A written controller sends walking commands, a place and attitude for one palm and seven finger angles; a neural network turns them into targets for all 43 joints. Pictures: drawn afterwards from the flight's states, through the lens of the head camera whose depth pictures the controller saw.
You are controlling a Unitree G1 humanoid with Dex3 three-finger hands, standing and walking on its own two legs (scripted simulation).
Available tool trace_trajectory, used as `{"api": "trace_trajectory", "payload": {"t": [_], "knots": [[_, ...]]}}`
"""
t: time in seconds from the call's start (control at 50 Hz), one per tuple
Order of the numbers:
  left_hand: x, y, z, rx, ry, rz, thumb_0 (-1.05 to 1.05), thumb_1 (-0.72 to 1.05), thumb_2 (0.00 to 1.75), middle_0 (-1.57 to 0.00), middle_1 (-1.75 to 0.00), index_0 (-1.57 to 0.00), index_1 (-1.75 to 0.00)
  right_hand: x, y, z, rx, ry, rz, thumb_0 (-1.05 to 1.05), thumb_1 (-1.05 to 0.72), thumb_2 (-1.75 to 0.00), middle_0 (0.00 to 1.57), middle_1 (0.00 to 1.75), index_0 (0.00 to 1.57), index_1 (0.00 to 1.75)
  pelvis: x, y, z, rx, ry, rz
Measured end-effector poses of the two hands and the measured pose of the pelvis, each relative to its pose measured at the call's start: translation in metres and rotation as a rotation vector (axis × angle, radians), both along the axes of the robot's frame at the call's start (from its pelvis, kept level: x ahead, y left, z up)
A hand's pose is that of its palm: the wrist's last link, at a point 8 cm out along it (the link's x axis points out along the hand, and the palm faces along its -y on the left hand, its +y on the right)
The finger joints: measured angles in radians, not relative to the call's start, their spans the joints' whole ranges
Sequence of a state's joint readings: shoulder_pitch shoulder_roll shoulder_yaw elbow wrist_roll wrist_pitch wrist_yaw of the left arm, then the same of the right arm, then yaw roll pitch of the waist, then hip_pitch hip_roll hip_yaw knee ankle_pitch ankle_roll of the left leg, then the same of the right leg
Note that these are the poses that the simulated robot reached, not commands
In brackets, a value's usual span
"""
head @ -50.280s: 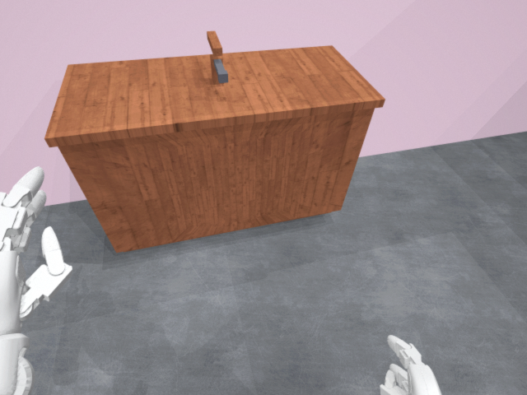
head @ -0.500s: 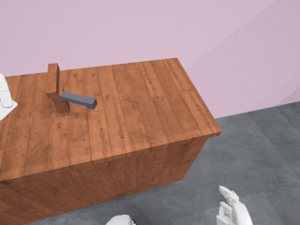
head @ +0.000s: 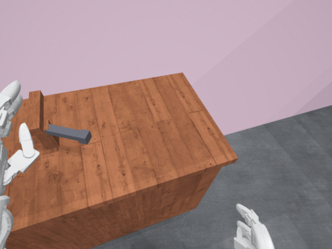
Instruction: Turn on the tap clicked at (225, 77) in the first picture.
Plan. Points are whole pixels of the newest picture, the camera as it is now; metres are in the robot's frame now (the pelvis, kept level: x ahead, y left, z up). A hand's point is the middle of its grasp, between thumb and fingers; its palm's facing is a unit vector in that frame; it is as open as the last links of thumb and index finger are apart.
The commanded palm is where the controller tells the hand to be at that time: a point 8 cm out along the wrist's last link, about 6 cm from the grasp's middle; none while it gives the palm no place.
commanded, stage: come to a stop and stand still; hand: left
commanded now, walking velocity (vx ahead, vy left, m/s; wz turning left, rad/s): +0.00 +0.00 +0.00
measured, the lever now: (84, 136) +0.37 +0.26 +0.01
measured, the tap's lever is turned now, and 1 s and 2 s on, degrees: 58 58 58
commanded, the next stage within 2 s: look again from close up in 0.30 s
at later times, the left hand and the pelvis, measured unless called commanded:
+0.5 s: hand (43, 153) +0.23 +0.25 +0.16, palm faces +0.37 -0.85 -0.37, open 7.4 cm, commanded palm +0.17 +0.28 +0.18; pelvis +0.01 -0.01 +0.00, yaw +0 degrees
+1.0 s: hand (39, 161) +0.22 +0.25 +0.16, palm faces +0.36 -0.84 -0.40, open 7.4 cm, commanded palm +0.15 +0.28 +0.18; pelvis +0.00 +0.00 +0.00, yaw +1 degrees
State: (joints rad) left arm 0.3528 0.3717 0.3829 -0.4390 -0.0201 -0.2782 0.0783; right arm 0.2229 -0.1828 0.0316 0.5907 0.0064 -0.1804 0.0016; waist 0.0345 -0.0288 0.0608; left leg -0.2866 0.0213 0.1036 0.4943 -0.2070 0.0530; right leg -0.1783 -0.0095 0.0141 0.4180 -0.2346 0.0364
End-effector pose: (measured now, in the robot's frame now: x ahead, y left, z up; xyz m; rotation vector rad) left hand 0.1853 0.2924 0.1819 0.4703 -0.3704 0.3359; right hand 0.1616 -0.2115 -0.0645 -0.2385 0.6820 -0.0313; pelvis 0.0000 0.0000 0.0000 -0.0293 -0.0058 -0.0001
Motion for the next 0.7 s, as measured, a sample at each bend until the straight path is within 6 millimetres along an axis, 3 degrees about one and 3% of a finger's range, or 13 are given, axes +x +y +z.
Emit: {"api": "trace_trajectory", "payload": {"t": [0.14,0.28,0.7], "knots": [[0.021,-0.004,-0.013,-0.010,0.084,-0.034,0.01,0.89,0.90,-0.21,-0.30,-0.21,-0.30,0.026,-0.003,0.009,-0.012,-0.022,-0.021,0.01,-0.90,-0.90,0.20,0.30,0.20,0.30,0.015,-0.001,0.001,0.006,0.013,-0.004],[0.018,-0.007,-0.004,0.011,0.066,-0.042,0.02,0.89,0.90,-0.21,-0.30,-0.21,-0.30,0.036,-0.007,0.012,-0.026,-0.025,-0.017,0.01,-0.90,-0.90,0.20,0.30,0.20,0.30,0.019,-0.003,0.001,0.005,0.015,0.004],[0.000,-0.008,-0.007,-0.023,0.086,-0.001,0.02,0.89,0.90,-0.21,-0.30,-0.21,-0.30,0.010,-0.011,0.003,-0.014,0.014,-0.043,0.01,-0.90,-0.90,0.20,0.30,0.20,0.30,0.007,-0.005,0.003,0.002,0.005,0.012]]}}
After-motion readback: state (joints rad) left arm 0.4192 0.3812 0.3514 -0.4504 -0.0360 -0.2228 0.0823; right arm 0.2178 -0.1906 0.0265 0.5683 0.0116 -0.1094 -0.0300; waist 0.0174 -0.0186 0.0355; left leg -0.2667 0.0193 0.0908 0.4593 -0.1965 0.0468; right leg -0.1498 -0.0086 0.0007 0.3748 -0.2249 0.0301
